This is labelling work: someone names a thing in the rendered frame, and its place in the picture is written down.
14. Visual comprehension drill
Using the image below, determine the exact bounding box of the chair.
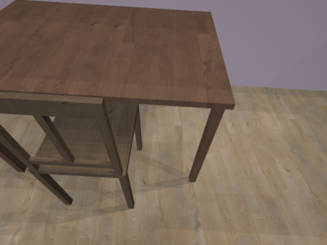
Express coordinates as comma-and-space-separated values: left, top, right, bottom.
0, 92, 142, 209

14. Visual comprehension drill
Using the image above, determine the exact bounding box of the table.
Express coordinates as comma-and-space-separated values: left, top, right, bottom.
0, 0, 236, 182

